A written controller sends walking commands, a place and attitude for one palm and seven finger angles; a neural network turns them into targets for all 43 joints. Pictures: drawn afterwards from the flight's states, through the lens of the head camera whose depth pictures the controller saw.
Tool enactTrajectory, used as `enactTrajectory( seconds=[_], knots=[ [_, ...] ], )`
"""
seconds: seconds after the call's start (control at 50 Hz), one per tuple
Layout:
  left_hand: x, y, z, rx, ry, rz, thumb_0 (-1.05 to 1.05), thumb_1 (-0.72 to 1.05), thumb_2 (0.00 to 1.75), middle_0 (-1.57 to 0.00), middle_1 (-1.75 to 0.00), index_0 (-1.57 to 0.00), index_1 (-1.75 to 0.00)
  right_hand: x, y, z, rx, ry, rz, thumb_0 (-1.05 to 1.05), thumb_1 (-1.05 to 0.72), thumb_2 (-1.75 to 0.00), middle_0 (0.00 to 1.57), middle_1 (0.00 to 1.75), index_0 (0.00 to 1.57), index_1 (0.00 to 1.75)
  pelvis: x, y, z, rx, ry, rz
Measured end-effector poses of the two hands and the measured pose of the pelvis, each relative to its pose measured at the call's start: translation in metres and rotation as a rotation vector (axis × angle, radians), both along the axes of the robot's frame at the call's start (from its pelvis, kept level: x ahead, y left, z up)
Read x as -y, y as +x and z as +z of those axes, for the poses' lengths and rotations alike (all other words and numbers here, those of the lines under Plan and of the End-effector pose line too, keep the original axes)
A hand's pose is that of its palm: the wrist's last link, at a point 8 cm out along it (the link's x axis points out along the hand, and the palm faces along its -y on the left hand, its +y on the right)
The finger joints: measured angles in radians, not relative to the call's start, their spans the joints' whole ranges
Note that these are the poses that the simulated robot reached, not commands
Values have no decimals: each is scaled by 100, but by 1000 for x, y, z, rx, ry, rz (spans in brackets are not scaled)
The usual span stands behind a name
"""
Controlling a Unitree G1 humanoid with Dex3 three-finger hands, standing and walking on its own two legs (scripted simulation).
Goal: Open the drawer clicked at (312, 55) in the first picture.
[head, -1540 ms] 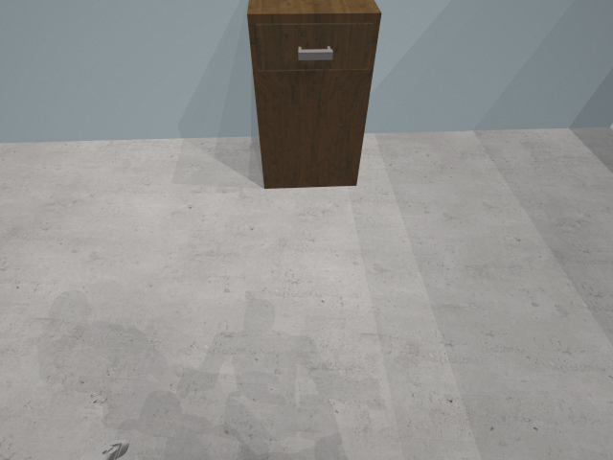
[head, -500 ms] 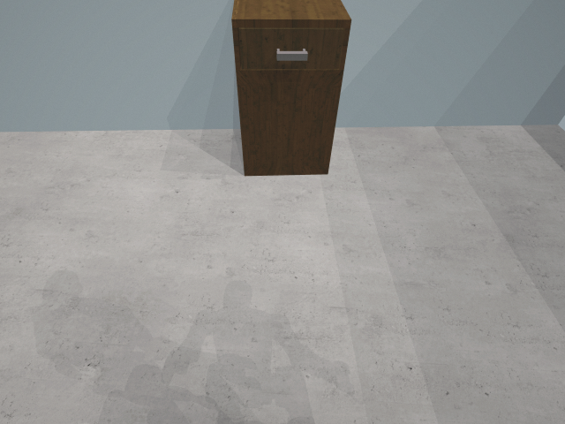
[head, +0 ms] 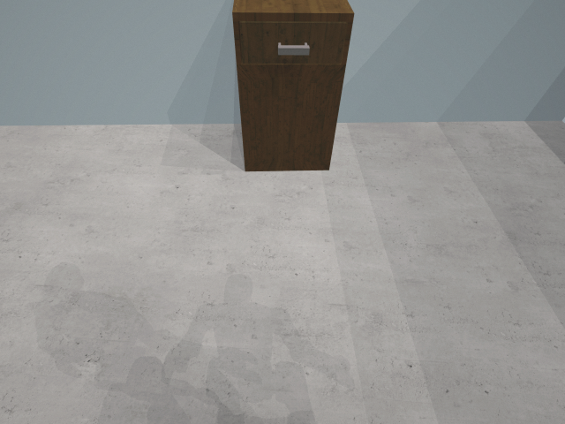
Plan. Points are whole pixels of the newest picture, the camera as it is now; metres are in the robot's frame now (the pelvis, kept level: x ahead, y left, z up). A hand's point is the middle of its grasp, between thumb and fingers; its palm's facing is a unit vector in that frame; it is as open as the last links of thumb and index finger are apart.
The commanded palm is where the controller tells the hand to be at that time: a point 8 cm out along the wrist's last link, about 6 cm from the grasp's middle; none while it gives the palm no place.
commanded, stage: walk to a spot facing it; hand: left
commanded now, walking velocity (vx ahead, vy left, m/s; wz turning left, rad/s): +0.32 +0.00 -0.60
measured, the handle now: (293, 47) +1.45 +0.04 -0.10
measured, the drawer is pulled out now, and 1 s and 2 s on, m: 0.00 0.00 0.00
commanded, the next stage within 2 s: turn to face it in 1.64 s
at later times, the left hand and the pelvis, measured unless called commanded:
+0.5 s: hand out of the picture +0.12 +0.14 -0.18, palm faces -0.12 -0.97 -0.22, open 7.3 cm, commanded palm none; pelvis +0.10 -0.05 -0.02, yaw -11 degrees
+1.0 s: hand (222, 315) +0.36 +0.15 -0.20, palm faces -0.29 -0.95 -0.15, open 7.3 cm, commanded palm none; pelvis +0.34 -0.03 -0.02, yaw -22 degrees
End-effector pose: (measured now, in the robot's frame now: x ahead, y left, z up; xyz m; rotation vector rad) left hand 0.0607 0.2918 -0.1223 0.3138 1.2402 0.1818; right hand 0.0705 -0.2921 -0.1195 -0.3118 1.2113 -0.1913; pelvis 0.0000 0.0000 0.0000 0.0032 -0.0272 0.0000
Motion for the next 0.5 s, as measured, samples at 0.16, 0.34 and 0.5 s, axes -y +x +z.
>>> enactTrajectory(
  seconds=[0.16, 0.34, 0.5],
  knots=[
    [14, -2, -11, -44, -34, -2, 0, 91, 90, -20, -30, -20, -30, -13, -2, -10, 2, 35, -37, 0, -90, -90, 20, 30, 20, 30, 0, 14, -5, -9, 0, -47],
    [61, 17, -26, -167, -100, -63, 0, 91, 90, -20, -30, -20, -30, -20, -42, -37, -74, 118, -214, 0, -90, -90, 20, 30, 21, 30, 21, 54, -16, -23, 22, -162],
    [107, 65, -26, -92, -112, -64, 0, 91, 90, -20, -30, -20, -30, 0, -30, -42, -192, 147, -266, 1, -90, -90, 20, 30, 20, 30, 51, 99, -17, -22, 6, -192]
  ],
)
